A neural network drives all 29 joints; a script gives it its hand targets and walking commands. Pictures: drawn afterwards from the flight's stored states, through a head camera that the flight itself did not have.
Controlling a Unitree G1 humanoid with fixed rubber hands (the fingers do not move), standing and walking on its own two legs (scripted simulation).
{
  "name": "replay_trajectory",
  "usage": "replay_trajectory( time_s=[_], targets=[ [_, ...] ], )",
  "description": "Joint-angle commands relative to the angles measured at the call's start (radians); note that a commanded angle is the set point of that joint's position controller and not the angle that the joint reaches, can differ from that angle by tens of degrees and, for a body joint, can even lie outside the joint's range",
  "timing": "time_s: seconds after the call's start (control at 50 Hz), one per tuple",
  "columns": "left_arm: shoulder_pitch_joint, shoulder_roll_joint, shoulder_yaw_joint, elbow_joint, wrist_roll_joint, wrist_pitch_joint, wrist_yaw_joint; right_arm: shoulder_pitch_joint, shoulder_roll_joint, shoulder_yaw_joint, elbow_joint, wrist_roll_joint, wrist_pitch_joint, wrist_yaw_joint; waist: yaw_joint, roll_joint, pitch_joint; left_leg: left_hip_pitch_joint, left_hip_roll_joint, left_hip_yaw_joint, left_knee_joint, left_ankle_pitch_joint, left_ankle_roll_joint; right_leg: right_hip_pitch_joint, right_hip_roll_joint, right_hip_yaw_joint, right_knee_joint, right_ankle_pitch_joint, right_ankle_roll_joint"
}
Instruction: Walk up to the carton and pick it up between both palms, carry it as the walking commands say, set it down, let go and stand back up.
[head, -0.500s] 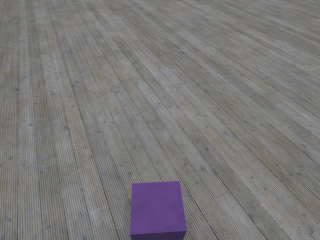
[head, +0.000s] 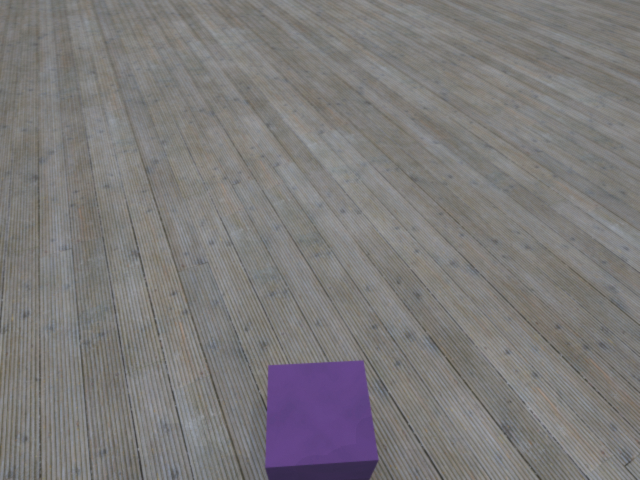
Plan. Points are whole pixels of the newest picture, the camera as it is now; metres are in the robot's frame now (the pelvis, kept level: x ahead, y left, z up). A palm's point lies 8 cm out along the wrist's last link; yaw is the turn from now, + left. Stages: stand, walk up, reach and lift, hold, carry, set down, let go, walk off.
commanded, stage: stand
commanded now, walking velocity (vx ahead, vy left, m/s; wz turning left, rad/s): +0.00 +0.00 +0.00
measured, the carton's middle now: (318, 422) +0.43 +0.00 -0.67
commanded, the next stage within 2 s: none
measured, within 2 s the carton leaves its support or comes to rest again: neither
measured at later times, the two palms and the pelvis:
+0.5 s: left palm out of the picture -0.06 +0.23 -0.14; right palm out of the picture -0.07 -0.22 -0.14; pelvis -0.02 +0.01 +0.00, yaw +0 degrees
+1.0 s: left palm out of the picture -0.08 +0.22 -0.14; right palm out of the picture -0.10 -0.19 -0.14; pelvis -0.03 +0.02 +0.01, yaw -1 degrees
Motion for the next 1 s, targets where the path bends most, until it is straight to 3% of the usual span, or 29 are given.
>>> replay_trajectory(
  time_s=[0.0, 0.42, 0.98],
  targets=[
    [0.059, 0.093, 0.014, 0.006, -0.001, -0.002, 0.004, 0.073, -0.100, -0.016, 0.008, 0.000, -0.004, -0.005, -0.001, 0.012, 0.080, -0.088, 0.122, -0.085, -0.065, 0.463, 0.001, 0.058, -0.097, 0.096, -0.049, 0.360, -0.025],
    [0.072, 0.018, -0.009, 0.151, -0.008, 0.012, 0.009, 0.115, -0.021, 0.017, 0.167, -0.002, -0.006, -0.014, -0.001, 0.013, 0.146, -0.107, 0.117, -0.092, -0.110, 0.341, 0.015, 0.050, -0.095, 0.097, -0.099, 0.258, -0.021],
    [0.085, -0.038, -0.011, 0.219, -0.010, 0.013, 0.012, 0.134, 0.033, 0.016, 0.226, -0.001, -0.017, -0.014, -0.001, 0.011, 0.157, -0.109, 0.117, -0.096, -0.141, 0.344, 0.027, 0.036, -0.098, 0.092, -0.110, 0.235, -0.008]
  ],
)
